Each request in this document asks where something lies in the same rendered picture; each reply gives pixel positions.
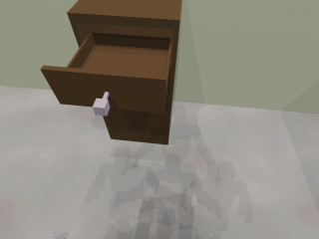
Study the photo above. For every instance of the handle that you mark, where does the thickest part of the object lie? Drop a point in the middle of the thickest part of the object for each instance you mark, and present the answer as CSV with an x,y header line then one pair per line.
x,y
101,107

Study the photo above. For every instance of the cabinet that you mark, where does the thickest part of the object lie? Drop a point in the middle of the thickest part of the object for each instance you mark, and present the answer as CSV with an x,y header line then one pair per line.
x,y
136,17

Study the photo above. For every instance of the drawer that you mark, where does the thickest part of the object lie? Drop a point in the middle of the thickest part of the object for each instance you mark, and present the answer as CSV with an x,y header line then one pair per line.
x,y
133,69

